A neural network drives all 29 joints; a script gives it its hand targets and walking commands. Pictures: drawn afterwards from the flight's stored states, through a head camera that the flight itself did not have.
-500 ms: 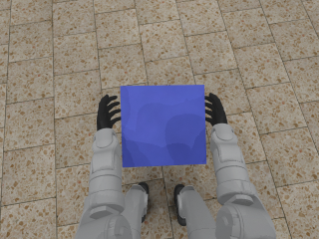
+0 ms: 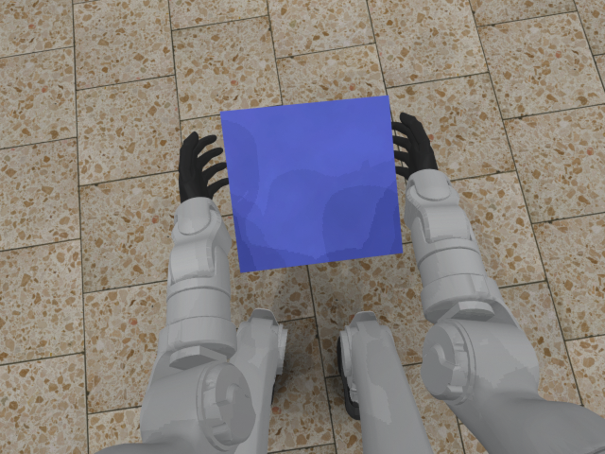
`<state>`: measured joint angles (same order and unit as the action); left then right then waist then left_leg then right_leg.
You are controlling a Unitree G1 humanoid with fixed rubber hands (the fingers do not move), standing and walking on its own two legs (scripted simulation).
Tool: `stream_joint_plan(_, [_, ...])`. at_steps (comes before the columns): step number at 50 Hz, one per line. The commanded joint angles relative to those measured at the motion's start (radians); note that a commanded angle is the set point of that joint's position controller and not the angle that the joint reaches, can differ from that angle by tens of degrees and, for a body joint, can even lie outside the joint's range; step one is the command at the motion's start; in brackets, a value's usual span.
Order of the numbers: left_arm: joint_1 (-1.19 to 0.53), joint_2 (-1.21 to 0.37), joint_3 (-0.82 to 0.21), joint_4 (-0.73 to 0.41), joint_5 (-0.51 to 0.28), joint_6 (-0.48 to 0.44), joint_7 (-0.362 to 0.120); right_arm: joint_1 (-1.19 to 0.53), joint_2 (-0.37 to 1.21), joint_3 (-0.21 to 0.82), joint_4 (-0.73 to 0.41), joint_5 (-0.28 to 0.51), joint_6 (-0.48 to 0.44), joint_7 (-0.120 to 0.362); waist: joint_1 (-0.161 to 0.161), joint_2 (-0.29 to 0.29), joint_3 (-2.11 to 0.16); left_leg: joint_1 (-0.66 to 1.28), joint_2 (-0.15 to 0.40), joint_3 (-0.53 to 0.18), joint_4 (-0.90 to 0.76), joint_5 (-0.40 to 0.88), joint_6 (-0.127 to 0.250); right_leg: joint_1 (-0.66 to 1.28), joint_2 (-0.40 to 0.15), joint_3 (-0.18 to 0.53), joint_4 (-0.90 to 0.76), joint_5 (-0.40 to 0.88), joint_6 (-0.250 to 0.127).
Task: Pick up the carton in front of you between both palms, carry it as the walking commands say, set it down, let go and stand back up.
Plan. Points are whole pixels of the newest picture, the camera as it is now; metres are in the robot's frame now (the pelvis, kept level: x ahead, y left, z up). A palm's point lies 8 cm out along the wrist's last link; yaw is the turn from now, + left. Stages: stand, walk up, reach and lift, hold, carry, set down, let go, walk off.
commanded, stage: set down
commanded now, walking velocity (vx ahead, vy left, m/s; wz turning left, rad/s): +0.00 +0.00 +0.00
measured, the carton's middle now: (306, 188) +0.47 +0.01 -0.18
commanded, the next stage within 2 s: none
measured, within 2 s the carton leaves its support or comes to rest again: rests again in 1.48 s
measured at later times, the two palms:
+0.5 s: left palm (230, 213) +0.44 +0.15 -0.23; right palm (393, 181) +0.50 -0.14 -0.24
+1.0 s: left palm (238, 216) +0.46 +0.15 -0.33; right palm (377, 180) +0.53 -0.13 -0.34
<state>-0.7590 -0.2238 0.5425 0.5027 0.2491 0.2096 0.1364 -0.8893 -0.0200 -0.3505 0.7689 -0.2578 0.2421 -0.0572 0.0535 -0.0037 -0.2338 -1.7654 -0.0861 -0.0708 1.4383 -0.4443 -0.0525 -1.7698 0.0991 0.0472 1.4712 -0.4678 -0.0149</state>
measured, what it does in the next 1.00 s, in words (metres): lowers itself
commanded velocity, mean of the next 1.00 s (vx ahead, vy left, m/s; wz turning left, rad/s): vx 0.00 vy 0.00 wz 0.00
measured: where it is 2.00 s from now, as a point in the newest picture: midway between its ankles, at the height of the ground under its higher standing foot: (308, 386)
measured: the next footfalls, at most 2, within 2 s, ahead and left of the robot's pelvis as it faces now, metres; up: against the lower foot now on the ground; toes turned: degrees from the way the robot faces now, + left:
none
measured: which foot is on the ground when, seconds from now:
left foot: down 0.00-1.00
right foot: down 0.00-1.00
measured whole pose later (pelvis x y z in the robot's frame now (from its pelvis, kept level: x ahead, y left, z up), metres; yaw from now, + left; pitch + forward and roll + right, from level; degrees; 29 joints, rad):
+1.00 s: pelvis -0.03 -0.01 -0.19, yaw +3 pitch +41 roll +6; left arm -1.18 -0.09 0.58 0.73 0.06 0.16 0.22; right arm -1.52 -0.32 -0.01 1.24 -0.04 0.17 -0.07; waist 0.07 0.04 0.18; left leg -2.24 -0.16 -0.03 2.08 -0.57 -0.13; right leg -2.27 0.11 0.03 2.16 -0.59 -0.02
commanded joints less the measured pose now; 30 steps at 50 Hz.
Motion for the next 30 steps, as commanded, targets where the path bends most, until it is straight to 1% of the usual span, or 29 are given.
stream_joint_plan(1, [-0.570,-0.800,-0.563,0.141,-0.100,0.013,-0.238,-0.544,0.856,0.459,0.019,0.121,-0.050,0.252,-0.001,-0.062,-0.848,0.372,-0.088,0.106,-0.030,0.223,-0.012,0.485,0.061,-0.022,-0.095,0.251,0.021])
stream_joint_plan(9, [-0.702,-0.761,-0.539,0.141,-0.126,0.004,-0.194,-0.675,0.792,0.472,0.055,0.162,-0.056,0.237,0.005,-0.094,-0.887,0.289,-0.094,0.126,0.103,0.188,-0.016,0.381,0.061,-0.038,0.027,0.207,0.021])
stream_joint_plan(18, [-0.836,-0.708,-0.483,0.149,-0.134,0.001,-0.166,-0.790,0.714,0.446,0.137,0.180,-0.057,0.228,0.010,-0.104,-0.867,0.189,-0.093,0.147,0.235,0.147,-0.019,0.272,0.053,-0.043,0.144,0.156,0.016])
stream_joint_plan(24, [-0.908,-0.664,-0.453,0.154,-0.147,-0.007,-0.152,-0.859,0.655,0.443,0.185,0.200,-0.065,0.225,0.014,-0.104,-0.849,0.133,-0.089,0.158,0.319,0.147,-0.024,0.222,0.043,-0.041,0.222,0.156,0.012])
stream_joint_plan(30, [-0.970,-0.607,-0.439,0.158,-0.180,-0.025,-0.137,-0.933,0.590,0.476,0.222,0.240,-0.083,0.217,0.025,-0.119,-0.826,0.093,-0.080,0.166,0.403,0.163,-0.029,0.206,0.030,-0.034,0.304,0.179,0.013])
